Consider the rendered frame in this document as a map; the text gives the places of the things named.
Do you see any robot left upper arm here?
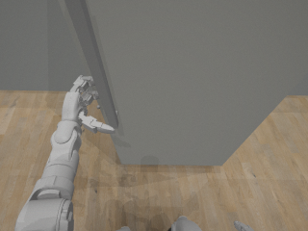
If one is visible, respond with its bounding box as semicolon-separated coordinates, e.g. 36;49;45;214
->
16;198;74;231

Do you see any right robot shin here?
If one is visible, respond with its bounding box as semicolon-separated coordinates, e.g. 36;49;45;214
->
175;216;188;222

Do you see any fridge door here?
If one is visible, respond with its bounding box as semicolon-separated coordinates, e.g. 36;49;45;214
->
58;0;308;167

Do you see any handle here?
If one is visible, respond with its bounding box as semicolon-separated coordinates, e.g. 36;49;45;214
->
64;0;119;129

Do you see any robot left forearm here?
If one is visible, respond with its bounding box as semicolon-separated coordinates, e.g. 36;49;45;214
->
14;120;83;231

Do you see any robot right hand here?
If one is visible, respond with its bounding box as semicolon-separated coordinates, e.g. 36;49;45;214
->
234;220;254;231

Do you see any robot shin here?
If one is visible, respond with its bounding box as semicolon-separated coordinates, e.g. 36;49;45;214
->
120;226;130;230
175;216;188;222

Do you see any robot left hand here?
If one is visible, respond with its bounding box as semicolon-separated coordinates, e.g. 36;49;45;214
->
62;75;116;134

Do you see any left robot shin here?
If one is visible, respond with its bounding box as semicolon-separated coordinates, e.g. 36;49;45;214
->
120;226;130;230

